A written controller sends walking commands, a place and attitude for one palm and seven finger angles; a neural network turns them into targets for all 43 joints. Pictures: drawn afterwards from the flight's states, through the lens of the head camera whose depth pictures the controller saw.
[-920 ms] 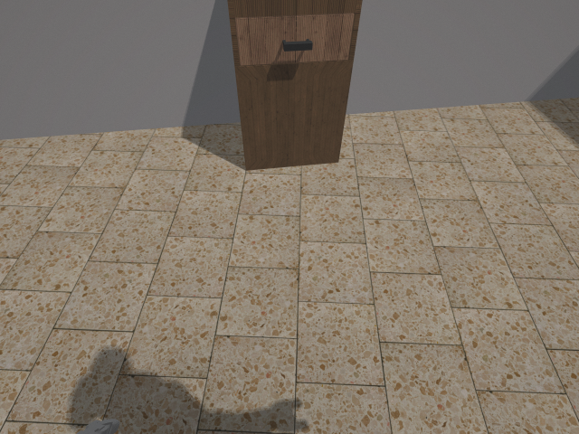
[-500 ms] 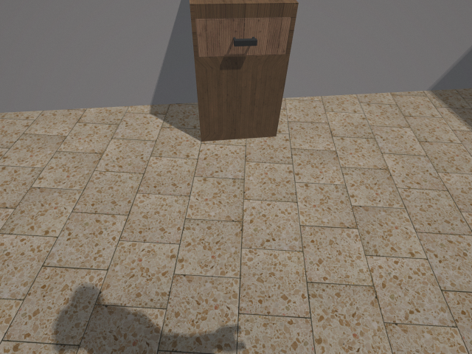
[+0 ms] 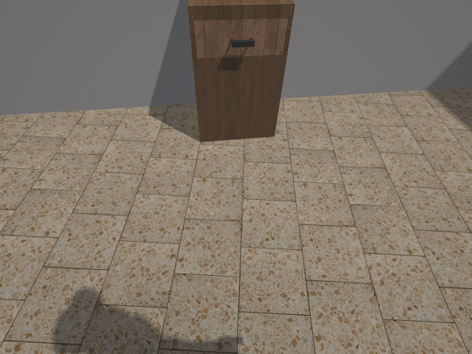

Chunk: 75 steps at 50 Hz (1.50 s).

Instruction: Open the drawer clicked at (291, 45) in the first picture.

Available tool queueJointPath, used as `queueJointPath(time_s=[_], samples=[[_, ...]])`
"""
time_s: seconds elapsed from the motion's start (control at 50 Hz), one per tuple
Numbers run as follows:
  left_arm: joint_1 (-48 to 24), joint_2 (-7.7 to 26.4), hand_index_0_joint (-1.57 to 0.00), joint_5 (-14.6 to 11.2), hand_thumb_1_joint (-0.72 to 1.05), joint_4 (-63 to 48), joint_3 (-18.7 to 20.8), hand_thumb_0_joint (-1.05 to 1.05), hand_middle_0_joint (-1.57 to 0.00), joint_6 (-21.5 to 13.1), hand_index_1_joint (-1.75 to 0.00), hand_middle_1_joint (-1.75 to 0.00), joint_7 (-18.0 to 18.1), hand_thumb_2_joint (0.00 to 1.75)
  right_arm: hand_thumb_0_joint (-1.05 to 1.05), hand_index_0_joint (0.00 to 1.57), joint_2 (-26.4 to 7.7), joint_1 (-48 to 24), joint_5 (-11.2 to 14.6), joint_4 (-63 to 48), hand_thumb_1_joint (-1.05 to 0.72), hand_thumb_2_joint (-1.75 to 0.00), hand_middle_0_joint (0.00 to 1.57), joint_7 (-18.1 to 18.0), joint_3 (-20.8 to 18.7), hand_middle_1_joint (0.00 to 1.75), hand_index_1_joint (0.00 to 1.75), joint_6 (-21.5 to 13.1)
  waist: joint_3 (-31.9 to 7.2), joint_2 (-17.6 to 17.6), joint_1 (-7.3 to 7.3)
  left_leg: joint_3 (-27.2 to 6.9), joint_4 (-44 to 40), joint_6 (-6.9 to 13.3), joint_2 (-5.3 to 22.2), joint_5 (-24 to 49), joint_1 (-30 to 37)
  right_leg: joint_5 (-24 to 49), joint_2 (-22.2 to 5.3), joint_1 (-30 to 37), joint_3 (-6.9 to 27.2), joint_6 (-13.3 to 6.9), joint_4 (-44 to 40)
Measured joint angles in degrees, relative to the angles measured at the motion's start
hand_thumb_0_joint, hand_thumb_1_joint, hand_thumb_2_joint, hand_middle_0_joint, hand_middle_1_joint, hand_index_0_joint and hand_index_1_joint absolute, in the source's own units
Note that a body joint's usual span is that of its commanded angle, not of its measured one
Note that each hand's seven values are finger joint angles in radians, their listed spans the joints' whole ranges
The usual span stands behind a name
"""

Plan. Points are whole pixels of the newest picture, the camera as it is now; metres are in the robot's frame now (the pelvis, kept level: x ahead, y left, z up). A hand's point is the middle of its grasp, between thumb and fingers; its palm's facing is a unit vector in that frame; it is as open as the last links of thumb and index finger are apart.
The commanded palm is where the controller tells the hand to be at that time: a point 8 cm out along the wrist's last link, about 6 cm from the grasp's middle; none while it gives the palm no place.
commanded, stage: look at it before walking up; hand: left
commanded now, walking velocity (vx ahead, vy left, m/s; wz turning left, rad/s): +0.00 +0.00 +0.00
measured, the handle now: (242, 41) +1.53 +0.05 -0.11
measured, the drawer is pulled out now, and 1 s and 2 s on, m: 0.00 0.00 0.00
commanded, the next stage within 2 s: walk to a spot facing it in 0.52 s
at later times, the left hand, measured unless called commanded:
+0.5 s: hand out of the picture +0.07 +0.25 -0.16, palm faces -0.03 -0.94 -0.33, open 7.3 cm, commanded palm none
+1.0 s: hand out of the picture +0.07 +0.17 -0.19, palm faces -0.08 -0.97 -0.21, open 7.3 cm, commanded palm none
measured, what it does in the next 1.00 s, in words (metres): shifts its weight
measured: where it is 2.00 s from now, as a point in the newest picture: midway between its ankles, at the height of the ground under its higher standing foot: (255, 318)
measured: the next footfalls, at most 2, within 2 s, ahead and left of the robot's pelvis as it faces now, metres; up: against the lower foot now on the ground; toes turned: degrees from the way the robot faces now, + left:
left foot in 1.36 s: +0.37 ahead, +0.07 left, +0.00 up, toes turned -9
right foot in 1.94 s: +0.49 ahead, -0.24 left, +0.00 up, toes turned -38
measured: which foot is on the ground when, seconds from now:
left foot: down 0.00-0.94, up 0.96-1.00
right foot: down 0.00-1.00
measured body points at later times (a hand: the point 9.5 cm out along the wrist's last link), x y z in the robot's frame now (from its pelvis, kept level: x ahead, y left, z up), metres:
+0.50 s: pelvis +0.00 +0.00 +0.00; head +0.00 +0.00 +0.45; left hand +0.07 +0.30 -0.13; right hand +0.08 -0.30 -0.13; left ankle +0.00 +0.12 -0.74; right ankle +0.00 -0.12 -0.74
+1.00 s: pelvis +0.05 -0.03 -0.02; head +0.06 -0.04 +0.43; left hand +0.08 +0.22 -0.17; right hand +0.03 -0.28 -0.18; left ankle +0.00 +0.11 -0.71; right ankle +0.02 -0.12 -0.75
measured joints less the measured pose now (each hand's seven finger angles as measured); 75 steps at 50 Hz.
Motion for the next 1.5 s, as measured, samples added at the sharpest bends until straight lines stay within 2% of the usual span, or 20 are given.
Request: queueJointPath(time_s=[0.7, 0.76, 0.84, 0.9, 0.94, 0.96, 1.02, 1.08, 1.2, 1.3, 1.36, 1.38, 1.4, 1.44, 1.46, 1.5], samples=[[1.3, -0.4, -0.21, 0.1, 0.91, 0.4, 0.1, 0.01, -0.21, 0.2, -0.3, -0.3, 0.3, 0.9, 0.01, 0.21, 0.2, 0.0, -0.2, 0.3, -0.9, -0.9, 0.2, -0.2, 0.1, 0.3, 0.3, 0.2, 0.0, 0.0, 0.55, 0.2, -0.5, -0.2, 0.3, 0.3, -0.1, 0.6, 0.3, 0.0, 0.1, 0.0, -0.9], [3.7, -1.5, -0.2, 0.4, 0.91, -0.2, 0.4, 0.01, -0.2, 1.2, -0.3, -0.3, -0.1, 0.9, 0.01, 0.21, 1.5, 1.3, -0.5, -0.6, -0.91, -0.9, 0.2, -0.1, -0.1, 0.3, 0.3, 0.7, -1.1, 0.0, 1.05, 1.5, 2.4, -0.2, 0.9, -2.2, -0.8, -1.6, 0.9, -1.5, 1.5, -0.3, 2.3], [8.1, -3.4, -0.2, 0.7, 0.91, -1.8, 1.2, 0.01, -0.2, 1.9, -0.3, -0.3, -1.2, 0.9, 0.01, 0.21, 3.7, 4.4, -0.7, -2.5, -0.91, -0.9, 0.2, 0.1, -0.6, 0.3, 0.3, 0.5, -1.9, -0.1, 1.31, 3.9, 6.3, -0.2, 1.9, -6.0, -1.6, -8.9, 1.8, -4.8, 2.8, -1.4, 9.9], [10.6, -5.2, -0.2, 0.8, 0.91, -2.2, 1.9, 0.01, -0.2, 1.8, -0.3, -0.3, -1.9, 0.9, 0.01, 0.21, 5.1, 6.7, -0.7, -3.1, -0.9, -0.9, 0.2, 0.0, -1.2, 0.3, 0.3, -0.3, -1.1, 0.2, 1.33, 6.1, 8.0, -0.8, 3.2, -8.4, -0.7, -12.6, 1.0, -7.8, -0.5, -1.2, 15.9], [11.5, -6.5, -0.2, 0.9, 0.91, -2.7, 2.2, 0.01, -0.2, 1.2, -0.3, -0.3, -2.3, 0.9, 0.01, 0.21, 5.4, 8.3, -0.7, -3.2, -0.9, -0.9, 0.2, -0.1, -1.5, 0.3, 0.3, -0.5, -0.2, 1.2, 1.04, 6.6, 11.2, -1.6, 4.7, -10.9, -0.8, -10.1, 0.9, -7.3, -3.0, -1.4, 13.7], [11.8, -7.1, -0.2, 1.1, 0.91, -3.0, 2.3, 0.01, -0.2, 0.4, -0.3, -0.3, -2.3, 0.9, 0.01, 0.21, 5.5, 9.1, -0.6, -3.0, -0.9, -0.9, 0.2, -0.1, -1.6, 0.3, 0.3, -0.4, 0.1, 1.8, 0.77, 6.5, 16.0, -1.4, 5.7, -12.5, -2.6, -6.6, 1.4, -7.1, -3.9, -2.0, 13.5], [13.2, -8.9, -0.2, 0.6, 0.91, -3.5, 2.3, 0.01, -0.2, -1.9, -0.3, -0.3, -1.1, 0.9, 0.01, 0.21, 5.9, 10.1, -0.5, -1.2, -0.91, -0.9, 0.2, 0.1, -1.8, 0.3, 0.3, 1.0, 0.4, 2.3, 1.69, 4.0, 34.6, -0.8, 5.5, -15.3, -10.8, -8.4, 2.5, -5.2, -4.3, -3.5, 13.1], [15.8, -10.6, -0.2, 0.8, 0.91, -2.9, 2.0, 0.01, -0.2, -2.6, -0.3, -0.3, -0.3, 0.9, 0.01, 0.21, 6.5, 8.8, -0.8, -1.4, -0.91, -0.9, 0.2, 0.3, -2.3, 0.3, 0.3, 1.2, 0.2, 1.7, 2.08, 4.1, 41.6, -1.5, 5.4, -10.8, -18.0, -7.4, 2.8, -1.6, -2.7, -3.4, 7.6], [19.0, -12.5, -0.21, 1.0, 0.91, -0.3, 1.7, 0.01, -0.21, -2.8, -0.3, -0.3, -0.1, 0.9, 0.01, 0.2, 8.0, 3.9, -0.6, -5.9, -0.91, -0.9, 0.2, 1.2, -3.2, 0.3, 0.3, 0.4, 0.2, 0.5, 1.57, 4.3, 34.9, -2.7, 6.8, -1.0, -26.3, -5.4, 2.4, 4.3, 0.9, -2.5, -1.4], [19.3, -11.9, -0.21, 1.2, 0.91, 0.3, 2.3, 0.01, -0.21, -2.7, -0.3, -0.3, 0.3, 0.9, 0.01, 0.2, 9.3, 0.2, -0.3, -8.2, -0.91, -0.9, 0.2, 1.7, -3.1, 0.3, 0.3, -0.6, 1.1, -0.4, 2.8, 4.7, 22.1, -1.9, 6.2, 0.9, -24.7, -8.1, 1.6, 8.1, 3.3, -0.7, -2.9], [19.6, -10.9, -0.21, 0.9, 0.91, 0.3, 3.1, 0.01, -0.21, -2.6, -0.3, -0.3, 0.4, 0.9, 0.01, 0.2, 9.6, -0.8, -0.5, -9.2, -0.91, -0.9, 0.2, 1.4, -2.4, 0.3, 0.3, -2.1, 1.2, -1.1, 3.27, 5.9, 12.6, -0.4, 4.8, 2.1, -18.6, -13.4, 1.0, 8.3, 4.8, 0.3, 3.0], [19.2, -10.4, -0.21, 0.6, 0.91, 0.4, 3.5, 0.01, -0.21, -2.3, -0.3, -0.3, 0.3, 0.9, 0.01, 0.2, 9.9, -1.3, -0.8, -9.4, -0.91, -0.9, 0.2, 1.1, -2.4, 0.3, 0.3, -2.9, 1.5, -1.6, 3.04, 6.7, 14.0, 1.3, 4.7, 2.6, -18.3, -14.9, 0.7, 5.7, 4.6, -0.2, 10.3], [18.3, -9.8, -0.21, 0.5, 0.91, 0.5, 3.8, 0.01, -0.21, -1.8, -0.3, -0.3, 0.2, 0.9, 0.01, 0.2, 10.3, -1.5, -1.0, -9.6, -0.91, -0.9, 0.2, 0.8, -2.1, 0.3, 0.3, -3.4, 2.0, -2.2, 2.94, 7.7, 16.4, 2.2, 4.8, 0.8, -18.1, -15.8, 0.7, 2.0, 4.4, -1.0, 20.0], [16.1, -8.4, -0.2, 0.5, 0.91, 0.6, 4.4, 0.01, -0.21, -1.0, -0.3, -0.3, 0.1, 0.9, 0.01, 0.21, 11.1, -0.8, -1.0, -9.5, -0.91, -0.9, 0.2, 0.3, -1.8, 0.3, 0.3, -3.9, 2.3, -2.9, 2.52, 9.5, 17.3, 2.7, 5.0, -2.8, -15.7, -14.5, 0.7, -5.7, 2.9, -1.9, 37.4], [14.7, -7.7, -0.2, 0.7, 0.91, 0.4, 4.7, 0.01, -0.2, -0.7, -0.3, -0.3, -0.1, 0.9, 0.01, 0.21, 11.5, 0.1, -1.0, -9.1, -0.91, -0.9, 0.2, 0.1, -1.7, 0.3, 0.3, -4.0, 2.2, -3.2, 2.24, 10.3, 16.2, 2.6, 4.9, -3.4, -14.0, -12.4, 0.2, -9.2, 1.5, -2.1, 43.0], [11.8, -6.6, -0.2, 1.1, 0.91, -0.9, 5.2, 0.01, -0.2, -0.4, -0.3, -0.29, -0.5, 0.9, 0.0, 0.21, 12.1, 2.4, -1.0, -8.0, -0.91, -0.9, 0.2, -0.4, -1.7, 0.3, 0.3, -4.2, 1.9, -3.3, 1.83, 11.5, 12.6, 2.4, 4.5, -3.0, -10.5, -8.3, -1.1, -15.1, -1.0, -1.9, 47.9]])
